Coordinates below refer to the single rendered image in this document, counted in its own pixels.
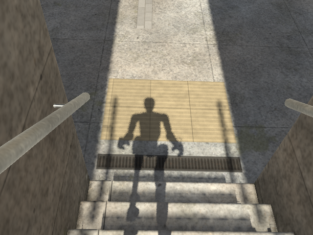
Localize stairs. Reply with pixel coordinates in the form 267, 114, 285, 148
67, 180, 294, 235

